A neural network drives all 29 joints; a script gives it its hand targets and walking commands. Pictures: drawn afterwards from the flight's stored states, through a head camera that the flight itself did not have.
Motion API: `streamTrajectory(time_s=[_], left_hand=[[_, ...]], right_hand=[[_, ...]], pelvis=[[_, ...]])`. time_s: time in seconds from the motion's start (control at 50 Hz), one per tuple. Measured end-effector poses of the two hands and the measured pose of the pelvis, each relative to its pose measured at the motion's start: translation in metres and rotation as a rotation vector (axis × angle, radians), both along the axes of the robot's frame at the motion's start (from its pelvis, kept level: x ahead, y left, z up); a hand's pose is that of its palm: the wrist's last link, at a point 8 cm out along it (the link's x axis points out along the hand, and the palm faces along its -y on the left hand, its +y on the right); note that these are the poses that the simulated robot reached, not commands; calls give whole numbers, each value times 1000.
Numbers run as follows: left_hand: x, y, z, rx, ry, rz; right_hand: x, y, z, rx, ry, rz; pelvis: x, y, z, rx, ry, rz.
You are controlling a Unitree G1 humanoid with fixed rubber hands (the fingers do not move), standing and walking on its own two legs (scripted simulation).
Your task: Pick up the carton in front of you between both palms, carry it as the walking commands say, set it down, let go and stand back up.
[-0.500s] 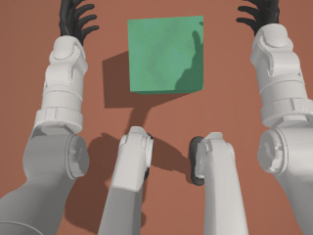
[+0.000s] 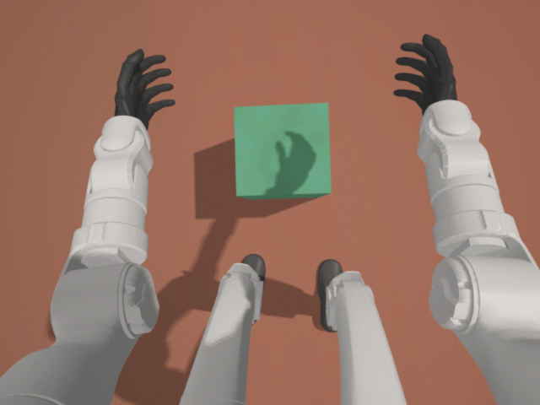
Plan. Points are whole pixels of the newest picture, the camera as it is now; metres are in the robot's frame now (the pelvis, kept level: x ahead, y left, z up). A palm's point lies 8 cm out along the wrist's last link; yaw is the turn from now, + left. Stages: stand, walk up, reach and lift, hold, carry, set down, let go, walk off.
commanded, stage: let go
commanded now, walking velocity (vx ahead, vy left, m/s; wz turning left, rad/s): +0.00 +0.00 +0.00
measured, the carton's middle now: (282, 158) +0.48 +0.04 -0.51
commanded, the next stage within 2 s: stand in 1.20 s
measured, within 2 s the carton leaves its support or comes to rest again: neither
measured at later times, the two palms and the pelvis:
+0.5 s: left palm (61, 225) +0.32 +0.25 +0.02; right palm (530, 224) +0.35 -0.20 +0.01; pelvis +0.07 +0.01 +0.11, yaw +0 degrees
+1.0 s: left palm (43, 317) +0.25 +0.22 +0.07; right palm out of the picture +0.25 -0.24 +0.07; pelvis +0.08 -0.01 +0.14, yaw +1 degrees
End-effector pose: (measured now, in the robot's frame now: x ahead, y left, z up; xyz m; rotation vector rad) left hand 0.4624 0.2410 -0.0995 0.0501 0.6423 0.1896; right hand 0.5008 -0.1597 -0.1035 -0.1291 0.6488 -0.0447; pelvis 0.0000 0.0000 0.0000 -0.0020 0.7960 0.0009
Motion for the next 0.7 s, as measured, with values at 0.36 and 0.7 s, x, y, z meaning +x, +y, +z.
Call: streamTrajectory(time_s=[0.36, 0.7], left_hand=[[-102, 11, 85, 66, 129, -113], [-210, -8, 160, 58, 153, -110]], right_hand=[[-113, -29, 82, -61, 92, -6], [-222, -68, 156, -55, 117, -3]], pelvis=[[51, 9, 84, -7, -256, 3], [85, -3, 133, 7, -624, 6]])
